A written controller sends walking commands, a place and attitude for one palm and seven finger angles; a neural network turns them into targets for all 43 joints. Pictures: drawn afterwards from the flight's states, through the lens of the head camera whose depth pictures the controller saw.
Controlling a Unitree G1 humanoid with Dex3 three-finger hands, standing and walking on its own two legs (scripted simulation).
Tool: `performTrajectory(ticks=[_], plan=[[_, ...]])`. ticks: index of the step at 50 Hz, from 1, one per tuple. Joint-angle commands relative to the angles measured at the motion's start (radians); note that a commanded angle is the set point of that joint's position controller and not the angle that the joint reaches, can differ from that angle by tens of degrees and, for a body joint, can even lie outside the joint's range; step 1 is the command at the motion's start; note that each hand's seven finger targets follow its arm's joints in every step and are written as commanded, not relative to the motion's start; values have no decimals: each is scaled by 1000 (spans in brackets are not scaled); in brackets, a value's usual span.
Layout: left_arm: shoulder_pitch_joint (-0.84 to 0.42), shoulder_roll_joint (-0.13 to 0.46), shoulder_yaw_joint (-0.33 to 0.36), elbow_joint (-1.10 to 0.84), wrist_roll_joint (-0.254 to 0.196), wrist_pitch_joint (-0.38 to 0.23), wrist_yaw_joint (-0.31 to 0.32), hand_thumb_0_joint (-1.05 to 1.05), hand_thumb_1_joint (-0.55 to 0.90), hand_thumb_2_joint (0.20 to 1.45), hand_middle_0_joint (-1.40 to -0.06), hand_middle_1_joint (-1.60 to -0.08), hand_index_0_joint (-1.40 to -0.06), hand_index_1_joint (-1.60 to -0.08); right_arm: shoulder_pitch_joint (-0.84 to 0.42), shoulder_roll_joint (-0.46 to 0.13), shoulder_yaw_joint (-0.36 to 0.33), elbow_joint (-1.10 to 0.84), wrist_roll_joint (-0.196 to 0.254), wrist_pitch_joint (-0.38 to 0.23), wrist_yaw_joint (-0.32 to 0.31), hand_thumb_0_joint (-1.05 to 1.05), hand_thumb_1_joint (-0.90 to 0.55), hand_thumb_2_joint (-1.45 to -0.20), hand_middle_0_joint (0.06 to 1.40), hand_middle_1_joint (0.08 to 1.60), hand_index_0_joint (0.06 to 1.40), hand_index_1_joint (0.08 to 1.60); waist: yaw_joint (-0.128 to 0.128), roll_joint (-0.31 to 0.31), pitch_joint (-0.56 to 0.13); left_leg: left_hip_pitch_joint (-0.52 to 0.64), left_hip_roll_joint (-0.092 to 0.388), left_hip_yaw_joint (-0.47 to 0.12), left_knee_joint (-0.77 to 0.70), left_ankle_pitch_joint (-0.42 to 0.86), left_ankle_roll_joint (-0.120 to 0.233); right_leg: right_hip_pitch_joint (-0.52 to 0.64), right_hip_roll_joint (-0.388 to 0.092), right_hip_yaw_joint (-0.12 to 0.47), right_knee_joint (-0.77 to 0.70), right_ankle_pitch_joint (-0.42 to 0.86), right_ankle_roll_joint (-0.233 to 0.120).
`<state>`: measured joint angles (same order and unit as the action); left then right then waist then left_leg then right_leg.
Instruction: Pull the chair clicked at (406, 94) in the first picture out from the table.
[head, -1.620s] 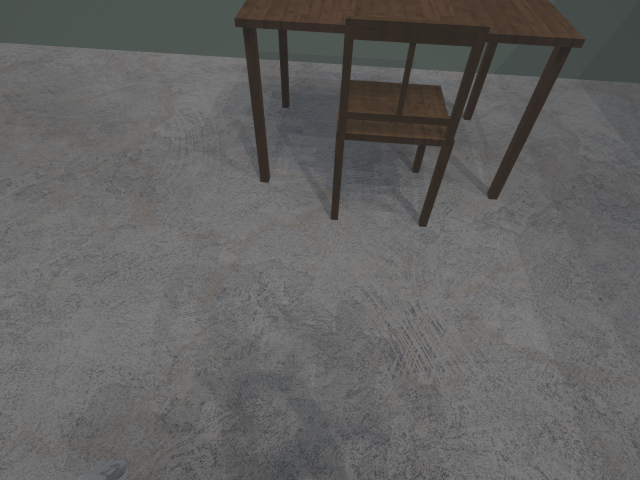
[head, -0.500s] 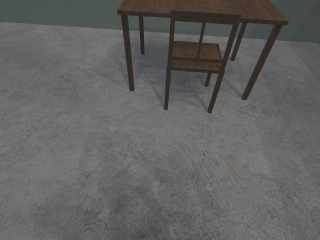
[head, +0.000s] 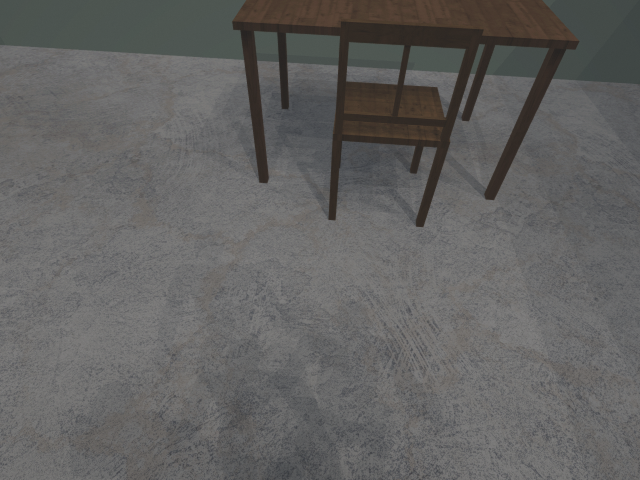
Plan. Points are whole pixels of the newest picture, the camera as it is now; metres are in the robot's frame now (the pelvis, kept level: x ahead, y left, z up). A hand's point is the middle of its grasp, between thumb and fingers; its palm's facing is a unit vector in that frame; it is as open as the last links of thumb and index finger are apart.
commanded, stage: walk to a spot facing it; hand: left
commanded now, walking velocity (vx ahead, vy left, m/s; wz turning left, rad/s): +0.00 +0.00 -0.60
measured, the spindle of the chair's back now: (400, 82) +1.31 -0.18 -0.12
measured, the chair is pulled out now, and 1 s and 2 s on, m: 0.00 0.00 0.00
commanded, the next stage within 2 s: none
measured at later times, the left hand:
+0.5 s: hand out of the picture +0.04 +0.16 -0.17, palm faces -0.17 -0.96 -0.23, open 7.4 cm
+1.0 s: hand (238, 421) +0.24 +0.15 -0.17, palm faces -0.46 -0.87 -0.19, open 7.4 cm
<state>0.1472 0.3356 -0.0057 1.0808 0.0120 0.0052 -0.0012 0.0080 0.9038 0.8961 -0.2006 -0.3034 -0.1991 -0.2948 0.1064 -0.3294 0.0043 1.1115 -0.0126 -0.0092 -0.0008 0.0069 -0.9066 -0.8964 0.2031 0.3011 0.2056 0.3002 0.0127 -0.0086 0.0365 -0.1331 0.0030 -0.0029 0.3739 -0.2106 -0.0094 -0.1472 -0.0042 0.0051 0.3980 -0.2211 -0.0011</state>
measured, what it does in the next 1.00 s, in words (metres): steps on the spot, turning right: left foot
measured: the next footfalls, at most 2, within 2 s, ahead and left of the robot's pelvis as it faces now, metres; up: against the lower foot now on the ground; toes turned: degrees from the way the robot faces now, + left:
left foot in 0.76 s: +0.07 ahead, +0.11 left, +0.00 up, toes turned -21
right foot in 1.22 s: +0.19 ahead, -0.25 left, +0.00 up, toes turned -47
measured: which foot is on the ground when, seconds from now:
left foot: down 0.00-0.30, up 0.32-0.74, down 0.76-1.00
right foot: down 0.00-0.74, up 0.76-1.00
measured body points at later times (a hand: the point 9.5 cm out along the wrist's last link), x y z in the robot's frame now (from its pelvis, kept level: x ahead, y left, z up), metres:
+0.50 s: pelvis -0.03 -0.02 -0.01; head +0.01 -0.05 +0.44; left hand +0.05 +0.21 -0.15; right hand -0.01 -0.29 -0.16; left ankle -0.02 +0.13 -0.67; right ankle -0.01 -0.10 -0.75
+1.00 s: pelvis +0.06 +0.00 +0.00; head +0.09 +0.02 +0.45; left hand +0.26 +0.19 -0.15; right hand -0.07 -0.21 -0.13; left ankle +0.03 +0.12 -0.75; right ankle +0.04 -0.17 -0.64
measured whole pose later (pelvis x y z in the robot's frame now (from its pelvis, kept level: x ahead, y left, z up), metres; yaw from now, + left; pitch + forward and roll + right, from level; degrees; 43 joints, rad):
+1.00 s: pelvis +0.06 +0.00 +0.00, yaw -31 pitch +0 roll -1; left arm 0.23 0.28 0.11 0.92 0.04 0.05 -0.06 0.01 0.91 0.90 -0.19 -0.30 -0.19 -0.29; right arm 0.39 -0.16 -0.01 0.99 -0.02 -0.07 -0.03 0.01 -0.91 -0.90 0.20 0.30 0.20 0.30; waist 0.01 -0.06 0.00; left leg -0.02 0.06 0.17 0.35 -0.33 0.00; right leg -0.69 -0.05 0.00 1.18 -0.17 0.03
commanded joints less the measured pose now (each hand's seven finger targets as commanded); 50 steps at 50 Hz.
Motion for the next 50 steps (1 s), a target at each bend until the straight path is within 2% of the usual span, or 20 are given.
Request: performTrajectory(ticks=[1, 7, 11, 13, 14, 15, 16, 18, 20, 25, 31, 33, 35, 36, 37, 38, 39, 41, 43, 50], plan=[[24, 99, 31, -69, 0, 5, 19, 0, 900, 900, -200, -300, -200, -300, 40, -90, -28, -70, 3, -4, -24, 0, -900, -900, 200, 300, 200, 300, -16, -6, -77, 38, 129, -23, 25, 213, 13, -44, -104, 126, 9, 292, -22], [52, 82, 57, -156, 7, 33, 6, 0, 900, 900, -200, -300, -200, -300, 52, -121, -68, -155, -1, 17, -34, 0, -900, -900, 200, 300, 200, 300, -17, 78, -49, -1, 209, -38, 40, 127, 53, -190, -27, 110, 191, 194, -13], [104, 33, 71, -191, 7, 44, -7, 0, 900, 900, -200, -300, -200, -300, 6, -126, -89, -207, -2, 13, -30, 0, -900, -900, 200, 300, 200, 300, 15, 200, -35, -106, 353, -81, 9, 191, 155, -190, -7, 7, 432, -227, 12], [189, 28, 84, -186, 12, 36, -12, 0, 900, 900, -200, -300, -200, -300, -29, -113, -92, -229, -7, 17, -28, 0, -900, -900, 200, 300, 200, 300, 63, 129, -29, -206, 296, 13, 183, 163, 98, -58, -24, 11, 258, -101, 1], [225, 91, 96, -183, 22, 22, -8, 0, 900, 900, -200, -300, -200, -300, -15, -77, -89, -242, -1, 27, -24, 0, -900, -900, 200, 300, 200, 300, 73, -111, -45, -290, 164, 116, 441, -20, 10, -16, -126, 198, 49, 79, -39], [228, 174, 109, -197, 21, 12, 6, 0, 900, 900, -200, -300, -200, -300, -17, -2, -74, -281, 5, 29, -18, 0, -900, -900, 200, 300, 200, 300, 62, -337, -25, -462, 23, 111, 672, -376, -44, -33, -353, 562, -114, 225, -152], [238, 156, 109, -202, 9, 13, 17, 0, 900, 900, -200, -300, -200, -300, -51, -38, -78, -279, 2, 39, -25, 0, -900, -900, 200, 300, 200, 300, 86, -280, -28, -426, 41, -34, 749, -352, -31, -103, -328, 601, -175, 131, -161], [119, 105, 100, -234, 7, 15, 16, 0, 900, 900, -200, -300, -200, -300, -8, -36, -87, -250, 1, 32, -19, 0, -900, -900, 200, 300, 200, 300, 14, -118, -12, -443, 71, -50, 791, -200, -35, -95, -250, 466, -125, 60, -181], [109, 74, 96, -241, 5, 7, 14, 0, 900, 900, -200, -300, -200, -300, 39, -19, -83, -227, -8, 32, -13, 0, -900, -900, 200, 300, 200, 300, 0, -100, -73, -394, 76, -18, 746, -139, -49, -72, -194, 392, -132, -29, -160], [193, 71, 107, -209, 11, -13, 5, 0, 900, 900, -200, -300, -200, -300, 10, -3, -82, -245, -13, 16, -4, 0, -900, -900, 200, 300, 200, 300, 34, -85, -77, -436, 64, 2, 620, -151, -55, 2, -175, 454, -180, -241, -188], [220, 77, 115, -194, 15, -19, -2, 0, 900, 900, -200, -300, -200, -300, -5, 18, -78, -273, -4, -13, -2, 0, -900, -900, 200, 300, 200, 300, 53, -133, -72, -351, 24, 13, 390, -201, -38, -16, -148, 499, -180, -259, -206], [183, 84, 119, -207, 16, -15, -3, 0, 900, 900, -200, -300, -200, -300, 32, 21, -76, -276, 2, -23, -6, 0, -900, -900, 200, 300, 200, 300, 35, -148, -70, -236, 6, 15, 283, -215, -23, -97, -135, 500, -162, -236, -199], [110, 79, 121, -225, 11, -10, -4, 0, 900, 900, -200, -300, -200, -300, 161, 22, -75, -242, 6, -36, -14, 0, -900, -900, 200, 300, 200, 300, -35, -130, -90, 19, -3, 20, 75, -123, -7, -258, -77, 451, -76, -269, -152], [94, 37, 112, -242, 8, -9, -10, 0, 900, 900, -200, -300, -200, -300, 239, -21, -84, -215, 8, -44, -28, 0, -900, -900, 200, 300, 200, 300, -68, -21, -102, 252, 66, -28, -29, -157, 8, -445, -3, 375, 37, -300, -102], [84, -33, 100, -264, 0, -9, -24, 0, 900, 900, -200, -300, -200, -300, 317, -127, -106, -204, -5, -45, -36, 0, -900, -900, 200, 300, 200, 300, -114, 285, -93, 363, 335, -364, -179, -448, 76, -660, 124, 195, 322, -362, -47], [17, -19, 110, -308, 9, -22, -31, 0, 900, 900, -200, -300, -200, -300, 321, -170, -110, -217, -4, -43, -37, 0, -900, -900, 200, 300, 200, 300, -110, 276, 7, 231, 515, -511, -265, -544, 156, -722, 50, 73, 505, -322, -8], [-14, 10, 117, -308, 17, -22, -39, 0, 900, 900, -200, -300, -200, -300, 278, -138, -100, -229, -8, -43, -29, 0, -900, -900, 200, 300, 200, 300, -92, 191, 32, 115, 511, -539, -280, -576, 184, -695, 1, 89, 605, -257, -1], [37, -2, 123, -253, 27, -10, -58, 0, 900, 900, -200, -300, -200, -300, 200, -47, -74, -231, -7, -54, -28, 0, -900, -900, 200, 300, 200, 300, -24, 116, 107, 13, 365, -261, -260, -376, 112, -659, -28, 50, 732, -82, 15], [80, -42, 112, -229, 27, 3, -64, 0, 900, 900, -200, -300, -200, -300, 211, -9, -60, -223, -5, -69, -31, 0, -900, -900, 200, 300, 200, 300, -3, 139, 93, 7, 292, -87, -228, -152, 89, -631, -35, 31, 804, 18, 26], [-73, -92, 81, -267, 24, 9, -68, 0, 900, 900, -200, -300, -200, -300, 392, 29, -46, -132, -6, -88, -40, 0, -900, -900, 200, 300, 200, 300, -43, 131, 111, 169, 296, 73, -152, 334, 112, -724, -72, -56, 694, 83, 26]])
